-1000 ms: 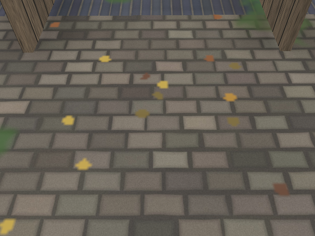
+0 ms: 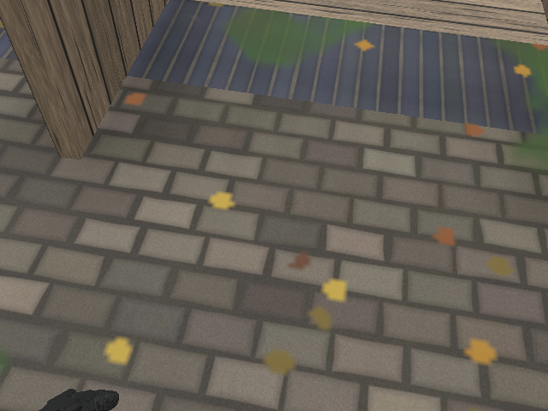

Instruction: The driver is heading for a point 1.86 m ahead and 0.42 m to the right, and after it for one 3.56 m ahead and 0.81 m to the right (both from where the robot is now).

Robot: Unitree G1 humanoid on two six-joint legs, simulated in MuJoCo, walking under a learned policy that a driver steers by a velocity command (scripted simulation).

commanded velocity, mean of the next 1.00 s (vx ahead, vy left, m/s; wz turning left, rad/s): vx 0.06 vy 0.00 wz -0.33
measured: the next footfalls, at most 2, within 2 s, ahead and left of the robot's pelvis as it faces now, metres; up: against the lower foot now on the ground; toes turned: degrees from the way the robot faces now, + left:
right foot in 0.10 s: +0.24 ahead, -0.13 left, +0.00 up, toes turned +1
left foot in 0.50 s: +0.23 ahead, +0.10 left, +0.00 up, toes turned -18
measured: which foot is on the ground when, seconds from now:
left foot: down 0.00-0.14, up 0.16-0.48, down 0.50-0.92, up 0.94-1.00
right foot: up 0.00-0.08, down 0.10-0.52, up 0.54-0.90, down 0.92-1.00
